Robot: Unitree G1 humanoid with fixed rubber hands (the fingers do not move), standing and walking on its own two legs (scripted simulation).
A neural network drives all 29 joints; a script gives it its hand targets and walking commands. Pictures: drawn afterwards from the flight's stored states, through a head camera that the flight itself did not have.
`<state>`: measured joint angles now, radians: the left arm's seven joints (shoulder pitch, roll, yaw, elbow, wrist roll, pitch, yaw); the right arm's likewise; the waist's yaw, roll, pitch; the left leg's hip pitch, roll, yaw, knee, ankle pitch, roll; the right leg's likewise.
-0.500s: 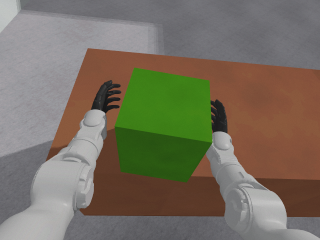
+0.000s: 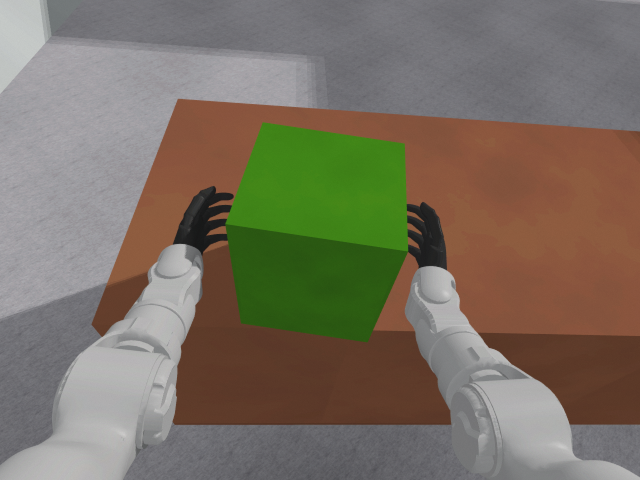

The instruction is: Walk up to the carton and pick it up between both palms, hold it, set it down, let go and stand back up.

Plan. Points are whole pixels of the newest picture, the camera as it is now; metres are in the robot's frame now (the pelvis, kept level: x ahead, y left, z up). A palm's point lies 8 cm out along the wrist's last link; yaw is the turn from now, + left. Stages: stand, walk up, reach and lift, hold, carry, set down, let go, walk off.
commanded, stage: set down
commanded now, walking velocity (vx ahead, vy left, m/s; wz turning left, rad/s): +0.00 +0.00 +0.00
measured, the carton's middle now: (318, 238) +0.46 -0.03 +0.00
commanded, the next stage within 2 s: none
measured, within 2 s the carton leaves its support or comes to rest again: neither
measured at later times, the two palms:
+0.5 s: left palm (170, 280) +0.37 +0.17 +0.03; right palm (432, 308) +0.32 -0.17 +0.03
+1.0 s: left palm (132, 333) +0.31 +0.21 +0.02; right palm (441, 346) +0.27 -0.16 +0.03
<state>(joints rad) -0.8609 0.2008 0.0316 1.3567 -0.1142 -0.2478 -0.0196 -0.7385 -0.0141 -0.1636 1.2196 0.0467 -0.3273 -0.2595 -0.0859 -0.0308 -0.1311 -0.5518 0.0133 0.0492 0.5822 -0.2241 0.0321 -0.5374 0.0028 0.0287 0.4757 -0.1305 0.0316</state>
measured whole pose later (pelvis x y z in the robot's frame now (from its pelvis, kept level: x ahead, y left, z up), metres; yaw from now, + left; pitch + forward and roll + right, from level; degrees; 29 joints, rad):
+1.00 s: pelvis +0.00 +0.00 +0.01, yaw +0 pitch -3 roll -2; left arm -0.19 0.27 0.03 0.56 -0.16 -0.08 -0.11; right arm -0.11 0.05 -0.01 0.59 0.09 -0.30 -0.32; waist -0.03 -0.03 0.06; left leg -0.24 0.02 0.05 0.55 -0.26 0.03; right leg -0.22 0.01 0.03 0.42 -0.15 0.03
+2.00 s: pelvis +0.05 -0.01 +0.01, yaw +0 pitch -4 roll -2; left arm 0.25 0.31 0.01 0.22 -0.18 -0.01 -0.13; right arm 0.29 -0.02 0.02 0.27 0.09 -0.19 -0.20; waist 0.01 -0.02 0.09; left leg -0.13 0.04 0.05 0.48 -0.29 0.01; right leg -0.12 0.03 0.03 0.37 -0.19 0.02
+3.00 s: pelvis +0.05 -0.02 +0.02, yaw +0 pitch -4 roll -1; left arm 0.28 0.28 0.01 0.44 -0.11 0.06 -0.04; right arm 0.30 -0.15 -0.02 0.47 0.09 -0.13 -0.04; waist 0.01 0.00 0.07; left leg -0.07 0.03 0.05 0.41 -0.26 -0.01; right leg -0.09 0.03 0.03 0.37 -0.20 0.00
